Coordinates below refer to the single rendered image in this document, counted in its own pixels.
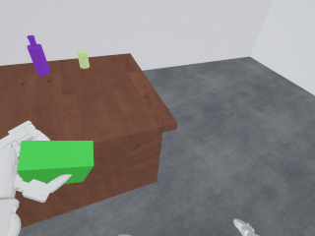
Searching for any right robot hand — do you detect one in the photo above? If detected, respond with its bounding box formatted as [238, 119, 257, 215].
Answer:
[233, 218, 259, 236]

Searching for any left robot forearm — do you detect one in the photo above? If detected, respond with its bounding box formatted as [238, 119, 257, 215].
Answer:
[0, 197, 22, 236]

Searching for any left robot hand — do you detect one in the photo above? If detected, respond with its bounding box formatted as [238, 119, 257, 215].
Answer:
[0, 121, 72, 203]

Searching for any sponge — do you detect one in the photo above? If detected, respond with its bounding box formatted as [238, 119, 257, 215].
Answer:
[17, 141, 95, 184]

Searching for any table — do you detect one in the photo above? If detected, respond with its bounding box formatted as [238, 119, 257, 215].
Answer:
[0, 53, 178, 228]

